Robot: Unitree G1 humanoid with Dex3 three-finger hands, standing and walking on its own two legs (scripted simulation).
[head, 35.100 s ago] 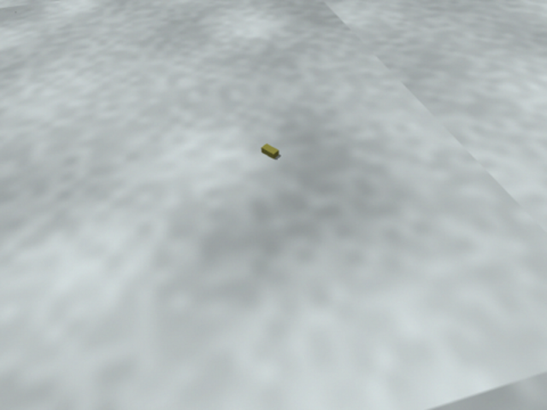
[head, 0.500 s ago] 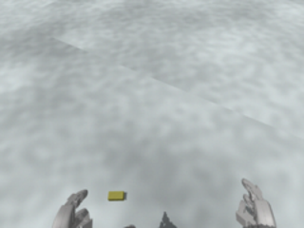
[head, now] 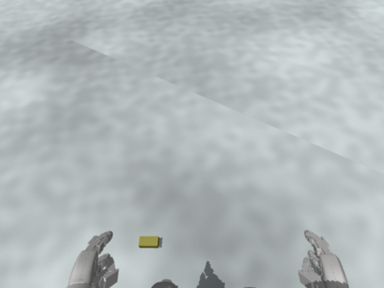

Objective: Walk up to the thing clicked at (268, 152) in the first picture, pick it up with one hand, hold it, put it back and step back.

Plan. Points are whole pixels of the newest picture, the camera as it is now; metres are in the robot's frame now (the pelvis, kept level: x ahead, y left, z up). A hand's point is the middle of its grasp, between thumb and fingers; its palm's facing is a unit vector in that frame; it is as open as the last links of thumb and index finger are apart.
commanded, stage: stand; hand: left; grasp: from above
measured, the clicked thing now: (149, 242) +0.42 +0.25 -0.70
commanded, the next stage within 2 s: none
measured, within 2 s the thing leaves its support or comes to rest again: neither
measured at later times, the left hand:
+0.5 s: hand out of the picture +0.04 +0.24 -0.11, palm faces +0.05 -0.95 -0.32, open 7.3 cm
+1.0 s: hand out of the picture +0.04 +0.24 -0.10, palm faces +0.04 -0.94 -0.34, open 7.3 cm
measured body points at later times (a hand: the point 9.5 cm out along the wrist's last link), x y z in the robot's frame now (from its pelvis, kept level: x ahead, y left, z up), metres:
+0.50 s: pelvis -0.01 +0.01 +0.05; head +0.00 +0.01 +0.50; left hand +0.04 +0.29 -0.09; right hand +0.08 -0.27 -0.08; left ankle +0.01 +0.13 -0.68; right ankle -0.02 -0.14 -0.68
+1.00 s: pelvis -0.01 +0.00 +0.06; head -0.01 -0.01 +0.51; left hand +0.03 +0.29 -0.07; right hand +0.06 -0.29 -0.08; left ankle +0.01 +0.13 -0.68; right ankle -0.02 -0.14 -0.68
